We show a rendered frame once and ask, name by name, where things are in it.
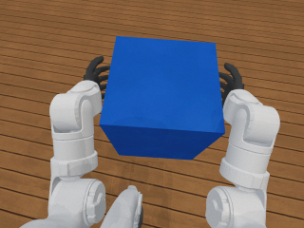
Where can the right robot hand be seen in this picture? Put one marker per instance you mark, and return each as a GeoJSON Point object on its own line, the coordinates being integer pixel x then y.
{"type": "Point", "coordinates": [233, 83]}

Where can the left robot upper arm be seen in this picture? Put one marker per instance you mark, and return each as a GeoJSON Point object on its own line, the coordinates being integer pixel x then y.
{"type": "Point", "coordinates": [74, 204]}

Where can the left robot hand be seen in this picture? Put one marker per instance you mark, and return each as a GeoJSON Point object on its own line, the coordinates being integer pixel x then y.
{"type": "Point", "coordinates": [92, 73]}

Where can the robot right forearm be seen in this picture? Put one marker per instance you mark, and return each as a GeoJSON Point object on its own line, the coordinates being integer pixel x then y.
{"type": "Point", "coordinates": [251, 142]}

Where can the robot left forearm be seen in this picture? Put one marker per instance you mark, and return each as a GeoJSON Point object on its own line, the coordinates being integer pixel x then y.
{"type": "Point", "coordinates": [72, 130]}

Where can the left robot shin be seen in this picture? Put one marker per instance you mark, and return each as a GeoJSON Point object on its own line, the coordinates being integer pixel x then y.
{"type": "Point", "coordinates": [136, 219]}

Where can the robot left thigh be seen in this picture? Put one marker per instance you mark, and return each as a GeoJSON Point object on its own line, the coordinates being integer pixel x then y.
{"type": "Point", "coordinates": [124, 209]}

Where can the right robot upper arm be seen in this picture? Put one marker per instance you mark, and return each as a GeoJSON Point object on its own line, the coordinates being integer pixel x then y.
{"type": "Point", "coordinates": [230, 207]}

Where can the carton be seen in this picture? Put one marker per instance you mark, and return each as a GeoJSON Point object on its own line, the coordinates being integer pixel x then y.
{"type": "Point", "coordinates": [162, 98]}

